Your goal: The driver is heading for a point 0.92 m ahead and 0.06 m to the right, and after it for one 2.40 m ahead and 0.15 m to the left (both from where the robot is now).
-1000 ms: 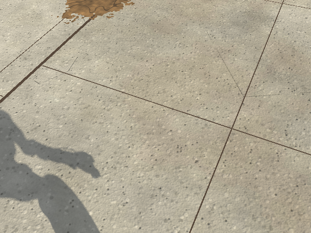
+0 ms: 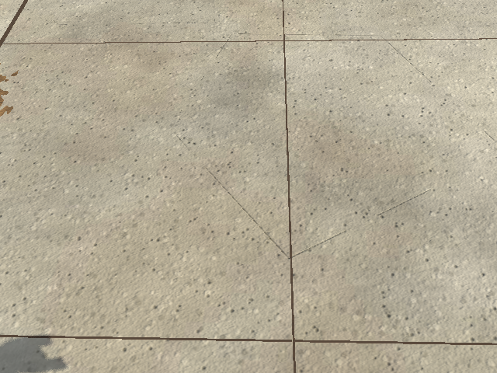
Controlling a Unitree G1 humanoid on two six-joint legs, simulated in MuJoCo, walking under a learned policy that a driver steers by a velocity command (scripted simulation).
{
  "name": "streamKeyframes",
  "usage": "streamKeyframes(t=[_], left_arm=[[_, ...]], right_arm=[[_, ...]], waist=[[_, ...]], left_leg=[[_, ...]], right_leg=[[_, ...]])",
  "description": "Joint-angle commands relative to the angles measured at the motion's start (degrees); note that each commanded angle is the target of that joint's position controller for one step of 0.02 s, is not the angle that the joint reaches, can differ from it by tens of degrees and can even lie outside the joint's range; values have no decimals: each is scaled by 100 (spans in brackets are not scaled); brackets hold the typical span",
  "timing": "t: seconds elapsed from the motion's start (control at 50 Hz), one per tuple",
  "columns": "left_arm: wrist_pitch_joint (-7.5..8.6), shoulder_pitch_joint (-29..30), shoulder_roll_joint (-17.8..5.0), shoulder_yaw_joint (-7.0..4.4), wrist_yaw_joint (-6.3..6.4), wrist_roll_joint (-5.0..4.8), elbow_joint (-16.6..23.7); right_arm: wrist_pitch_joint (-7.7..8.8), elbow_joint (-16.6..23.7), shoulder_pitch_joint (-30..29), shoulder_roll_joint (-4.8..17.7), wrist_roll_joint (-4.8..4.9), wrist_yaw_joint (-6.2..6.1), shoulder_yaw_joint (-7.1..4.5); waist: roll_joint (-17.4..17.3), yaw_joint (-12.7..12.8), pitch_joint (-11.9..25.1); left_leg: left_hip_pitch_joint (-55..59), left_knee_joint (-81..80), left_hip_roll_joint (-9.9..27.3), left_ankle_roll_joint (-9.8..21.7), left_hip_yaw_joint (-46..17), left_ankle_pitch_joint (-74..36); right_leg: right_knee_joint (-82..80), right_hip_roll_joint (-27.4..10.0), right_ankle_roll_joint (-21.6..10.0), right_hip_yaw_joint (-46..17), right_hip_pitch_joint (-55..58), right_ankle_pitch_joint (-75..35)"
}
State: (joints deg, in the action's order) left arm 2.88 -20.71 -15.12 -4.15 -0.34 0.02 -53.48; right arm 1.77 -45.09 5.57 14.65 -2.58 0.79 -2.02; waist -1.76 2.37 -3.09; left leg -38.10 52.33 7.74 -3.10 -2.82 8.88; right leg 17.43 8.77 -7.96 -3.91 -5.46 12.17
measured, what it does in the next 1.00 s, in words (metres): walks ahead, turning right: left foot, then right foot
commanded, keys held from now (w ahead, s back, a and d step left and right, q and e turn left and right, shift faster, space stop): w+e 0.46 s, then w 0.32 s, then w+q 0.22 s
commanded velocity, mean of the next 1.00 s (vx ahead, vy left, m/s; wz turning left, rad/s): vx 0.50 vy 0.00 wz -0.35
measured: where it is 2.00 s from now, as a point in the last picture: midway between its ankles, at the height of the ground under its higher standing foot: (329, 238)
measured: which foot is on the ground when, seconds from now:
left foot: up 0.00-0.20, down 0.22-0.74, up 0.76-1.00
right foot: down 0.00-0.22, up 0.24-0.70, down 0.72-1.00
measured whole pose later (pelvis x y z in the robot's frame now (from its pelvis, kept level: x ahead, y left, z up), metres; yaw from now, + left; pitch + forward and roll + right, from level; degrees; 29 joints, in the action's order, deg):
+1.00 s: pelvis +0.50 -0.09 +0.00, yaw -19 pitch +0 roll +0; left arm 5.1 -19.6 -13.3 -2.2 -0.1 1.1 -51.9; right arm 0.7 -49.9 15.4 15.0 -1.4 2.1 -3.2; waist -2.6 0.3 -1.6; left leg -35.3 59.3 4.5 1.8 -1.6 10.6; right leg 14.5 3.7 -5.1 7.3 -3.9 11.2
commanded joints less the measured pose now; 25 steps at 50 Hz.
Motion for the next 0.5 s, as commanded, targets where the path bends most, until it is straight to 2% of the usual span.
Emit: streamKeyframes(t=[0.02, 0.08, 0.12, 0.16, 0.18, 0.2, 0.22, 0.24, 0.26, 0.28, 0.3, 0.34, 0.36, 0.42, 0.5], left_arm=[[54, -363, -846, -177, 25, 8, 280], [32, -600, -894, -185, 61, 58, 294], [28, -587, -967, -202, 102, 94, 345], [42, -253, -1094, -233, 138, 112, 473], [66, -74, -1168, -250, 118, 120, 538], [104, 34, -1162, -244, 63, 80, 561], [157, -30, -783, -137, 0, 14, 707], [140, -665, -216, -24, 7, -155, 892], [60, -756, -708, -62, 54, 44, 772], [9, -395, -809, -92, 28, 113, 726], [-11, -91, -732, -76, -25, 124, 757], [-121, 30, -615, -68, -137, 208, 803], [-184, 40, -557, -54, -178, 214, 821], [-275, 466, -443, -11, -270, 203, 1038], [-257, 1231, -300, 71, -343, 206, 1332]], right_arm=[[22, 488, -498, 367, 30, 24, -39], [78, 703, -991, 406, 70, 49, 3], [131, 815, -1094, 486, 96, 52, 8], [187, 727, -589, 653, 118, 25, -38], [223, 559, -28, 799, 128, -22, -100], [295, 339, 784, 952, 110, -88, -172], [348, 285, 1658, 1329, -16, -188, -265], [290, 355, 1676, 1820, -135, -215, -366], [204, 380, 1345, 1487, -26, -180, -352], [186, 477, 934, 922, 30, -162, -226], [197, 457, 716, 627, 46, -139, -151], [255, 315, 807, 533, 59, -152, -111], [312, 237, 913, 548, 92, -133, -118], [442, 103, 1132, 607, 164, -77, -163], [443, -85, 1428, 577, 131, -57, -168]], waist=[[522, 129, 89], [569, 315, 72], [627, 291, 63], [697, -37, 139], [679, -289, 362], [383, -709, 780], [-159, -1006, 1585], [-1512, -594, 2120], [-1086, -393, 1826], [-341, -343, 998], [-13, -319, 535], [-423, -223, 295], [-489, -200, 296], [-420, -189, 260], [-330, -311, 55]], left_leg=[[-63, -669, -308, -36, 310, -605], [-89, -1275, -484, 44, 289, -714], [169, -1672, -578, 145, 210, -606], [1125, -2139, -708, 298, 148, -294], [1950, -2251, -872, 395, 205, -48], [3044, -2624, -828, 532, 202, -168], [4367, -2807, 263, 779, -866, 917], [5559, -3415, 1801, 1342, -3479, 1397], [5052, -3650, 1794, 1528, -4209, 2122], [4237, -3746, 1540, 1414, -3255, 2205], [3624, -3853, 1201, 1288, -2316, 1507], [3109, -4029, 781, 1083, -1188, 341], [3040, -4069, 728, 1083, -888, -139], [3157, -4254, 789, 1190, -313, -875], [3265, -4411, 661, 1224, 348, -1211]], right_leg=[[-390, -1341, -578, -1196, 82, -2289], [-173, -1447, -558, -1409, 506, -2501], [25, -1564, -477, -1596, 650, -2665], [326, -1594, -255, -1690, 402, -2945], [807, -1496, -133, -1673, 201, -3471], [1835, -1160, 1, -1434, -68, -3519], [3356, -771, 128, -1068, -746, -2219], [4888, 116, 305, -405, -2506, 1880], [5549, -361, 244, -372, -3059, 1795], [5589, -657, 264, -301, -3105, 1208], [5336, -851, 318, -211, -2988, 824], [5034, -1075, 423, -110, -2739, 625], [5027, -1089, 449, -54, -2689, 558], [4903, -1192, 509, 6, -3100, 219], [4020, -1231, 611, 98, -3485, -473]])
Keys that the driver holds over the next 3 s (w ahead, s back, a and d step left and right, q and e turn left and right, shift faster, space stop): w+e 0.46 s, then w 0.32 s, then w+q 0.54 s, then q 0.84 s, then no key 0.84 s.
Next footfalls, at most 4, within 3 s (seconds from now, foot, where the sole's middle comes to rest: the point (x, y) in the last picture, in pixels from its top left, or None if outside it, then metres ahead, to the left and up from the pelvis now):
0.22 left None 0.31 0.14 -0.78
0.72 right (338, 366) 0.48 -0.16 -0.78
1.28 left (304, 254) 0.81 -0.08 -0.78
1.80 right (352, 208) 0.99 -0.24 -0.78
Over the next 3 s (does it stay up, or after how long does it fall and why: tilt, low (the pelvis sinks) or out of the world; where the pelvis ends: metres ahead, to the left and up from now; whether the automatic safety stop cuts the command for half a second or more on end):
stays up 0.84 -0.16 0.00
